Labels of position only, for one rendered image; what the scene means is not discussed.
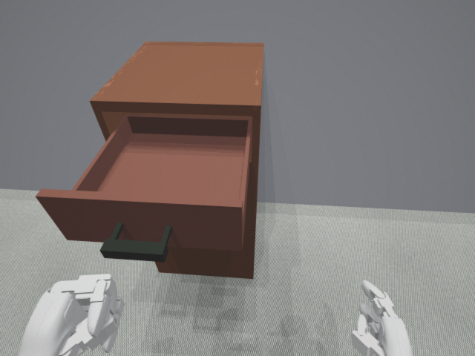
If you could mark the robot right hand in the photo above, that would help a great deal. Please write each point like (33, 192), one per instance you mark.
(388, 336)

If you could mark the drawer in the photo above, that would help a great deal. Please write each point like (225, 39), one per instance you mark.
(188, 172)

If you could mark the cabinet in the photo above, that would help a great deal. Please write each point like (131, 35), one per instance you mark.
(199, 79)

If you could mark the handle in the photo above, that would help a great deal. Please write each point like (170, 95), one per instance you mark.
(135, 250)

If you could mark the robot left hand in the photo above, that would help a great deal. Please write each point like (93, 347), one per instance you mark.
(87, 305)

